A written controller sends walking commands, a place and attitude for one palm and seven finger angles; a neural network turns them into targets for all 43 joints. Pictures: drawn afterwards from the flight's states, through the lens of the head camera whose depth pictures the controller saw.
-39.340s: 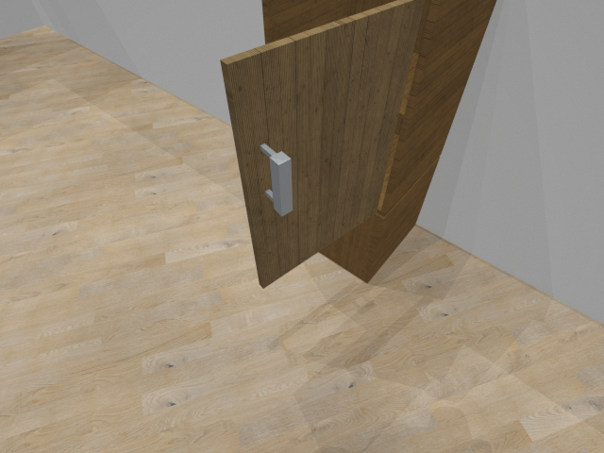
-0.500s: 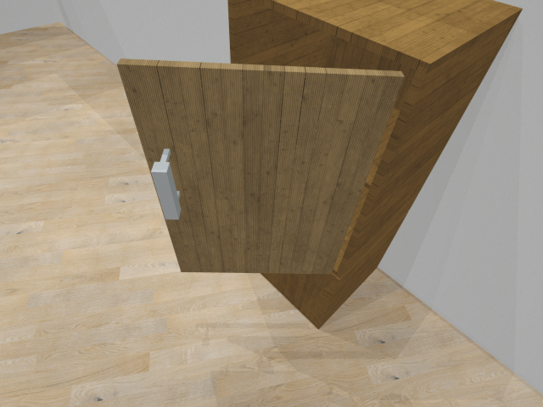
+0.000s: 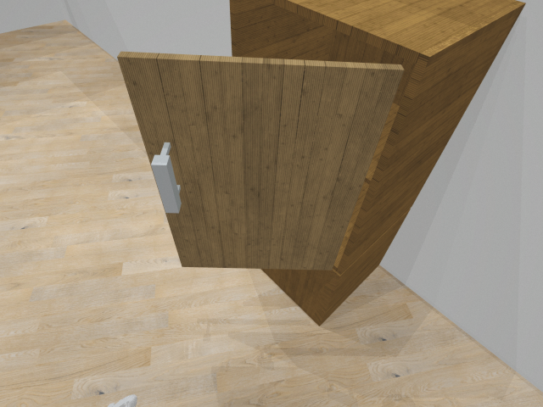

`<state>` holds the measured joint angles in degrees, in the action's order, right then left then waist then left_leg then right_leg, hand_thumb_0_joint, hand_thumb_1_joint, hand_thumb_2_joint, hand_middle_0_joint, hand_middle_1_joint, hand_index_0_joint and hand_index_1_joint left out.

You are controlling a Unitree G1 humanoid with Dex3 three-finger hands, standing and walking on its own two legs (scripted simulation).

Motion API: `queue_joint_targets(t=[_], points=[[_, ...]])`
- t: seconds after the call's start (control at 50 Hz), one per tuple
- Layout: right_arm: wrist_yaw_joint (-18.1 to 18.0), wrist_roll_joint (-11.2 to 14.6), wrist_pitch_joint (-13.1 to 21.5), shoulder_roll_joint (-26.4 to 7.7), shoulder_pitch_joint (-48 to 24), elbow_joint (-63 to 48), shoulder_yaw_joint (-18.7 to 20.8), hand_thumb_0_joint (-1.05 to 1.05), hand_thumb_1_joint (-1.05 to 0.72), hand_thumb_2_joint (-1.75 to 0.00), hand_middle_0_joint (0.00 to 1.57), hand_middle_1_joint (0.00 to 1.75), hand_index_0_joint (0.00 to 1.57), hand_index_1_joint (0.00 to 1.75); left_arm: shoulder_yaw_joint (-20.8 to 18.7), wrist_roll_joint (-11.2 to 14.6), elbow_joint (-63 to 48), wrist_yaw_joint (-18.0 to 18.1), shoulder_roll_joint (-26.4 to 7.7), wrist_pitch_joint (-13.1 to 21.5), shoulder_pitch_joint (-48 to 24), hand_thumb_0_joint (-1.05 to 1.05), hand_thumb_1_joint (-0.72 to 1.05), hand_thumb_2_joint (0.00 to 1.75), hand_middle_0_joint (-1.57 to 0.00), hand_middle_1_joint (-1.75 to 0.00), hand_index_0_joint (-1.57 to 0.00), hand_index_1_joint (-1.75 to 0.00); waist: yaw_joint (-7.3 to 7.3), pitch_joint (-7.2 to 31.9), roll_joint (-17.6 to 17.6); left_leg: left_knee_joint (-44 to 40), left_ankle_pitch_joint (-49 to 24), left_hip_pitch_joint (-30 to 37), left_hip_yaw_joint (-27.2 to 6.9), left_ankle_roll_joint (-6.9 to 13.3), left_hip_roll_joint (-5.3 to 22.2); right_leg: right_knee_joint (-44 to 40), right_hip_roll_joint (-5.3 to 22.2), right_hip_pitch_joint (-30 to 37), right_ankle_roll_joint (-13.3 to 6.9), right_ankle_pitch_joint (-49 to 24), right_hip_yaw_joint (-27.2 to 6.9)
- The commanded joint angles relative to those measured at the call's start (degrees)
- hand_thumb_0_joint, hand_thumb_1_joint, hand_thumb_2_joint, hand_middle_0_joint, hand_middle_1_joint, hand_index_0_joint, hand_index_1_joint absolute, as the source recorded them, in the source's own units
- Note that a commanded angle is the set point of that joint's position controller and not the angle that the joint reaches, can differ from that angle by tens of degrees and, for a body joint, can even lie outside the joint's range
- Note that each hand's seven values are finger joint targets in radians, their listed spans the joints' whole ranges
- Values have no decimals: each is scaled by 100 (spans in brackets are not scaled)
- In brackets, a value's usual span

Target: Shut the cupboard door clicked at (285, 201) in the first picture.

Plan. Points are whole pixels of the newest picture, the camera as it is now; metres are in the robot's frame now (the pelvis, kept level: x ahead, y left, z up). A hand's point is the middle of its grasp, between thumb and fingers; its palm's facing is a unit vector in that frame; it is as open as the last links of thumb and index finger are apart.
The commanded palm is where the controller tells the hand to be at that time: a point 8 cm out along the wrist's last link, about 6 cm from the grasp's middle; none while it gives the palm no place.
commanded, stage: raise the hand and make a fist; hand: left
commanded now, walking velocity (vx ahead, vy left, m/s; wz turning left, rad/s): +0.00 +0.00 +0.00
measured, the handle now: (169, 177) +0.49 +0.22 +0.03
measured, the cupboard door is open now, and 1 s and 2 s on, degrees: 47 47 47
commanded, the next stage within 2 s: bring the fist close to the handle in 1.82 s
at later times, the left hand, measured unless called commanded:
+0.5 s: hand (163, 386) +0.16 +0.16 -0.03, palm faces +0.10 -0.99 -0.05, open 5.3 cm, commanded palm +0.14 +0.21 -0.03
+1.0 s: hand (160, 343) +0.20 +0.17 +0.00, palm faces +0.04 -1.00 -0.02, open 3.3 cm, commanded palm +0.18 +0.22 +0.01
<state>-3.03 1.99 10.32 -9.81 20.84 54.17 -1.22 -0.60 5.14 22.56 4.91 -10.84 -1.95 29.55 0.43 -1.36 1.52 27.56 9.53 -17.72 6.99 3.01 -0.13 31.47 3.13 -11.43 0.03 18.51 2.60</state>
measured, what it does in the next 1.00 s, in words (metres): lowers itself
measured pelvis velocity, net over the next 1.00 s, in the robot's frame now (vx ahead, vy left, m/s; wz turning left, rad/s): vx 0.00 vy -0.02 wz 0.01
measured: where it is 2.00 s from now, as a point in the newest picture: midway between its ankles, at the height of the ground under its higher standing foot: outside the picture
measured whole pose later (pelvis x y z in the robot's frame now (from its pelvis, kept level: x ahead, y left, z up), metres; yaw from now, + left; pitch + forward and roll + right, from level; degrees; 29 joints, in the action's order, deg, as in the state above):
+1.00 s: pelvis +0.00 -0.02 -0.07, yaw +1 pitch +12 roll -3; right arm -3.7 2.1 10.7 -14.3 13.8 30.6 1.4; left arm -7.4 16.8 -7.7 -12.6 -13.1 21.8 27.2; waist -1.0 6.9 -2.0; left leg 61.8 24.5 -49.3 0.9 1.9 2.0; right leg 60.3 -0.6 -39.7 -0.9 32.4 4.8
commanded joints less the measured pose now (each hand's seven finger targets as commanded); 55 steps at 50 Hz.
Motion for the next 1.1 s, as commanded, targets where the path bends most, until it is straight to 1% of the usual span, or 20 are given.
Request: queue_joint_targets(t=[0.0,0.02,0.04,0.06,0.08,0.1,0.12,0.14,0.2,0.26,0.32,0.38,0.48,0.56,0.64,0.66,0.7,0.82,1.02,1.08], points=[[13,23,1125,-1255,-851,-1520,357,0,-90,-90,20,30,20,30,-34,390,-2277,57,-64,1161,-884,0,90,90,-29,-40,-29,-40,330,-185,-353,-122,1795,-223,-1277,-368,219,35,-323,-1869,-127,444,386],[80,-72,1117,-1253,-884,-1653,401,0,-90,-90,20,30,20,30,-257,430,-1739,-96,-51,1534,-525,0,90,90,-31,-42,-31,-42,271,-87,106,327,1768,-630,-1222,-370,108,197,-326,-2287,-125,750,409],[178,-66,1098,-1214,-980,-1843,491,0,-90,-90,20,30,20,30,-574,504,-1263,-363,-135,1947,130,0,90,90,-33,-44,-33,-44,-16,77,437,751,1553,-936,-1058,-395,55,427,-335,-2444,-168,966,391],[267,-137,1090,-1123,-1098,-1961,513,0,-90,-90,20,30,20,30,-469,612,-947,-690,130,2478,294,0,90,90,-35,-46,-35,-46,-95,185,1105,1232,1474,-1433,-950,-431,45,821,-346,-2848,-160,1272,432],[340,-188,1062,-1124,-1208,-2088,575,0,-90,-90,20,30,20,30,-570,749,-867,-1077,152,3031,369,0,90,90,-36,-48,-36,-48,-231,320,1345,1680,1456,-1882,-860,-445,12,1149,-335,-3182,-169,1514,322],[402,-210,1008,-1151,-1289,-2228,638,0,-90,-90,20,30,20,30,-724,892,-900,-1500,41,3558,474,0,90,90,-38,-50,-38,-50,-338,544,1376,2064,1436,-2268,-795,-451,-18,1432,-298,-3286,-202,1614,165],[452,-188,951,-1172,-1379,-2396,690,0,-90,-90,20,30,20,30,-848,965,-990,-1945,-165,4028,436,0,90,90,-40,-52,-40,-52,-362,665,1097,2413,1518,-2647,-757,-453,-40,1700,-257,-3426,-245,1757,-25],[484,-128,878,-1163,-1380,-2611,740,0,-90,-90,20,30,20,30,-1214,998,-954,-2137,-511,4136,588,0,90,90,-42,-54,-42,-54,-525,872,567,2596,1496,-2763,-715,-396,-59,1872,-224,-3387,-301,1719,-250],[387,25,690,-1216,-1718,-3401,656,0,-90,-90,20,30,20,30,-1201,1282,-2234,-2281,-704,3586,216,0,90,90,-47,-60,-47,-60,-592,1330,-335,2481,2206,-2713,-738,-266,-108,1879,-244,-3368,-259,2228,-483],[154,38,585,-1096,-1490,-3581,612,0,-90,-90,20,30,20,30,-1320,1321,-3650,-1901,-984,3223,-409,0,90,90,-53,-66,-53,-66,-295,1531,-439,2822,2226,-2763,-811,-158,-45,1621,-258,-3465,-161,2515,-859],[16,-30,687,-1011,-1200,-3403,524,0,-90,-90,20,30,20,30,-1052,1130,-4816,-1613,-1006,3584,-1179,0,90,90,-58,-72,-58,-72,59,1649,-783,3198,1624,-2469,-922,-83,65,1806,-368,-3767,-182,1763,-724],[-87,-62,802,-1033,-1054,-3102,460,0,-90,-90,20,30,20,30,-696,1102,-4526,-1782,-789,3756,-1260,0,90,90,-64,-78,-64,-78,315,1454,-565,3536,1376,-2668,-1014,-62,135,1983,-436,-4048,-123,1272,-651],[-175,47,705,-1007,-1052,-3061,454,0,-90,-90,20,30,20,30,-1028,1273,-3762,-2328,-974,2835,-546,0,90,90,-73,-88,-73,-88,34,1956,-337,3511,954,-2756,-946,-81,123,1795,-281,-3268,65,607,-861],[-180,49,493,-865,-1116,-3183,467,0,-90,-90,20,30,20,30,-1607,1431,-3875,-2187,-1064,2200,-32,0,90,90,-81,-96,-81,-96,-309,2480,-53,3218,259,-2443,-959,-117,98,1918,-204,-2399,204,-777,-720],[-163,-11,414,-820,-1133,-3115,481,0,-90,-90,20,30,20,30,-1743,1437,-3913,-1907,-1011,2418,82,0,90,90,-88,-104,-88,-104,-340,2260,133,3045,-90,-2268,-977,-151,92,2093,-258,-2347,198,-1599,-450],[-140,-27,423,-832,-1071,-3115,473,0,-90,-90,20,30,20,30,-1520,1421,-3968,-1904,-832,2547,20,0,90,90,-90,-106,-90,-106,-263,2243,80,2984,-152,-2166,-976,-157,81,2160,-266,-2448,160,-1649,-339],[-121,-27,429,-882,-1023,-3089,488,0,-90,-90,20,30,20,30,-1358,1413,-3871,-1939,-736,2743,10,0,90,90,-93,-110,-93,-110,-161,2038,110,2945,13,-2130,-971,-170,88,2143,-304,-2718,139,-1316,-283],[-123,-6,453,-1034,-950,-3190,494,0,-90,-90,20,30,20,30,-1185,1375,-4107,-1975,-841,2917,-200,0,90,90,-104,-122,-104,-122,-159,2055,-263,2701,231,-1822,-972,-137,98,2071,-427,-2937,-56,-439,-111],[-87,14,252,-1069,-958,-3388,347,0,-90,-90,20,30,20,30,-1008,1175,-4331,-1557,-841,2551,-539,0,90,90,-123,-142,-123,-142,-100,1681,-678,2042,841,-1343,-1128,-173,159,1750,-555,-2879,-155,198,145],[-88,16,225,-1087,-940,-3442,302,0,-90,-90,20,30,20,30,-970,1129,-4281,-1538,-867,2380,-688,0,90,90,-128,-148,-128,-148,-47,1585,-537,1904,1046,-1284,-1181,-168,186,1622,-563,-2828,-143,295,172]])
